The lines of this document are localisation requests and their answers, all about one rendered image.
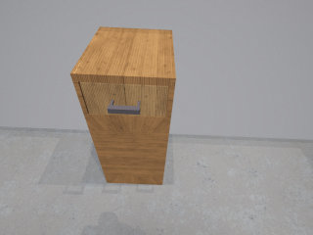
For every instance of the drawer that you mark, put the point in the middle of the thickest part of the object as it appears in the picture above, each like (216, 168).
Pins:
(98, 95)

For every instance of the cabinet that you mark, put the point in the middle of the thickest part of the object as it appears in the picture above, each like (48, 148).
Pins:
(131, 149)

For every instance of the handle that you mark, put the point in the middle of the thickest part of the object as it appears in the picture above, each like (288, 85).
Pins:
(124, 110)

